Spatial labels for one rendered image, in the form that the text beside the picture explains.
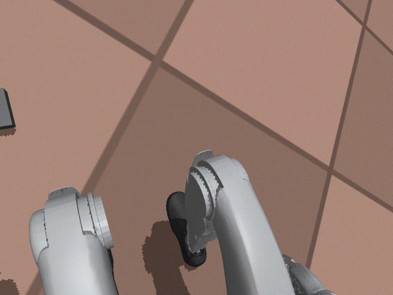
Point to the small box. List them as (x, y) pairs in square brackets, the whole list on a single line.
[(6, 116)]

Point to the left robot foot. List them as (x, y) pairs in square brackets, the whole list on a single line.
[(112, 263)]

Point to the right robot foot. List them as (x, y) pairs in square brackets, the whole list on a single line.
[(178, 222)]

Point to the right robot hand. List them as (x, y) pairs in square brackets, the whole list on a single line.
[(303, 280)]

